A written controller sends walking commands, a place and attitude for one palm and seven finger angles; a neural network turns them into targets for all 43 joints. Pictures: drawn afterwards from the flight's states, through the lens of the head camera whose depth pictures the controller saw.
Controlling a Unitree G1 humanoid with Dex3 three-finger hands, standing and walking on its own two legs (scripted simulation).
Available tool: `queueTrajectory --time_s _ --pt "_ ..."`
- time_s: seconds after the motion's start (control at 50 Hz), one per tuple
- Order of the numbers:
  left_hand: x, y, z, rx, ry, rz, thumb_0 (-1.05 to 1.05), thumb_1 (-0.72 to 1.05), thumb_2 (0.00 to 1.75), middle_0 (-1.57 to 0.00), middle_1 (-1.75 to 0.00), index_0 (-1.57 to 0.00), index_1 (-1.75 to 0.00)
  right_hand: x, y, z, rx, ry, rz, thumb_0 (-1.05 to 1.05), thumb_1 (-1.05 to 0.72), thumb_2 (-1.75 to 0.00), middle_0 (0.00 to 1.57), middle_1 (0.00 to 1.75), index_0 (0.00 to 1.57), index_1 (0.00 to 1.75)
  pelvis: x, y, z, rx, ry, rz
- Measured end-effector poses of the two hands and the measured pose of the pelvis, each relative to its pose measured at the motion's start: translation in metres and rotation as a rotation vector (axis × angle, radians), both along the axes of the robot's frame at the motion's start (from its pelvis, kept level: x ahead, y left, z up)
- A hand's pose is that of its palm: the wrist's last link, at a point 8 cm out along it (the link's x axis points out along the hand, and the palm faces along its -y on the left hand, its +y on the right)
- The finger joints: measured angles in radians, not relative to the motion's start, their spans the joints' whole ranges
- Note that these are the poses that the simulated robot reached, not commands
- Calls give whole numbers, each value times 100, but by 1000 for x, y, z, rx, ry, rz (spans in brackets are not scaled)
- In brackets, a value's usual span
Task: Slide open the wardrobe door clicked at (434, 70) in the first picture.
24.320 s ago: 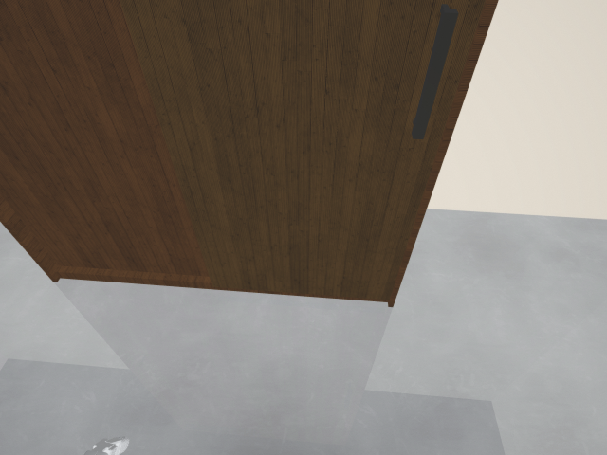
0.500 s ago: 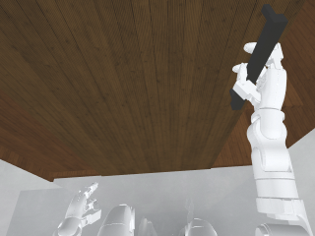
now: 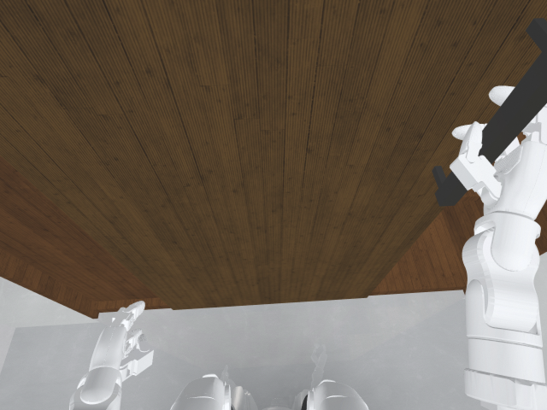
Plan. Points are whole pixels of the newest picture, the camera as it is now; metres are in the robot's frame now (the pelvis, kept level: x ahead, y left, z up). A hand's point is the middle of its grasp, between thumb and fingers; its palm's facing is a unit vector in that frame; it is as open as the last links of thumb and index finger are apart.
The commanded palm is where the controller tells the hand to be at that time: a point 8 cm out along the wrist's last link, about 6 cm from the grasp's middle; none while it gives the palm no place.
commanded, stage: step sideways, sliding the door along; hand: right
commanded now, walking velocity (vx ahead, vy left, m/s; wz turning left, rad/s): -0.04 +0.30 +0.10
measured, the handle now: (483, 131) +0.41 -0.26 +0.16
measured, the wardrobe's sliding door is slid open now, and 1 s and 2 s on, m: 0.37 0.51 0.51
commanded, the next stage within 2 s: stop walking and hold the door there in 1.36 s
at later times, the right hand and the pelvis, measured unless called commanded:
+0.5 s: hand (402, 159) +0.37 -0.16 +0.16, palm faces +0.51 +0.85 -0.11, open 7.0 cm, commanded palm +0.33 -0.12 +0.15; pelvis +0.02 +0.11 +0.00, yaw +2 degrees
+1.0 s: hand (346, 164) +0.36 -0.09 +0.16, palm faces +0.38 +0.92 +0.02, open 6.8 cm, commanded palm +0.32 -0.06 +0.14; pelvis +0.00 +0.15 +0.03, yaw +4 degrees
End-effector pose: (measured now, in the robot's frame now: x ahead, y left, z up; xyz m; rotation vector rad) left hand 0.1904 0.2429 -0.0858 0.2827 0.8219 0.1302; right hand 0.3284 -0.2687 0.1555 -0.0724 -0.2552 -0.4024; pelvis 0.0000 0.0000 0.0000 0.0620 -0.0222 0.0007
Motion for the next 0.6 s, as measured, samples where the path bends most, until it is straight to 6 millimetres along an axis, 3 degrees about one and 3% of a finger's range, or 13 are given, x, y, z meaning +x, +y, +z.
queueTrajectory --time_s 0.14,0.26,0.36,0.46,0.52,0.6 --pt "-13 3 32 -12 34 -60 2 91 90 -20 -30 -20 -30 -1 18 1 37 7 36 1 -75 -83 41 140 14 130 3 20 22 65 -24 25" --pt "-1 8 45 -41 -20 -97 1 91 90 -20 -30 -20 -30 -2 35 2 52 27 27 1 -76 -83 37 140 14 132 9 47 28 81 -27 32" --pt "18 23 38 -97 -84 -134 1 90 90 -20 -30 -20 -30 -3 51 3 16 44 -29 0 -75 -85 36 140 12 132 14 77 23 58 -27 39" --pt "38 55 13 -157 -136 -142 1 90 90 -20 -31 -20 -30 -4 69 3 -54 54 -124 -3 -71 -85 40 140 8 133 19 112 3 0 -15 35" --pt "39 79 5 -131 -114 -76 1 91 90 -20 -30 -20 -30 -5 80 4 -72 73 -138 -4 -71 -84 42 140 7 135 17 113 6 -25 16 39" --pt "24 101 9 -49 -43 -13 1 91 90 -20 -30 -20 -30 -6 93 3 -40 49 -101 -3 -73 -83 44 140 7 135 15 110 13 -39 30 26"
